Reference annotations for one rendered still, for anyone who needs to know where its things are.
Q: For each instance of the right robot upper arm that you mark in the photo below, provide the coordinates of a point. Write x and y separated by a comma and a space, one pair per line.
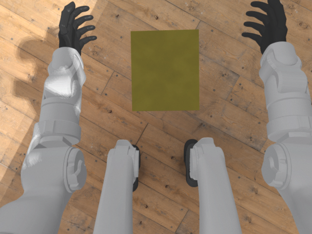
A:
288, 168

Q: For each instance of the carton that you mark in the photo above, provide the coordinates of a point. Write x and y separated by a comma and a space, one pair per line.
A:
165, 70

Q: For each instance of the left robot upper arm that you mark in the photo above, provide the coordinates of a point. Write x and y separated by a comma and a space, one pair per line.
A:
49, 177

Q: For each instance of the robot left forearm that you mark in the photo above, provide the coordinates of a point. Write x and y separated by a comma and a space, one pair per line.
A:
58, 124

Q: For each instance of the robot left hand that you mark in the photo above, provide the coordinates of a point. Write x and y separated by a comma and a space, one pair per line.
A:
69, 35

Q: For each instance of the left robot foot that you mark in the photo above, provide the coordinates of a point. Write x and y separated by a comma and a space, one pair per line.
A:
135, 185

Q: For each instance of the robot right forearm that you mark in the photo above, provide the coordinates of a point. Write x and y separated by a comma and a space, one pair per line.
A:
287, 95

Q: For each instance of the robot right hand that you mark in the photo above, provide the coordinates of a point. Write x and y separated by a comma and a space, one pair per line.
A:
275, 29

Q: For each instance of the right robot shin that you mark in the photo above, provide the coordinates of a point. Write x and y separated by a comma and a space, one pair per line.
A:
207, 140

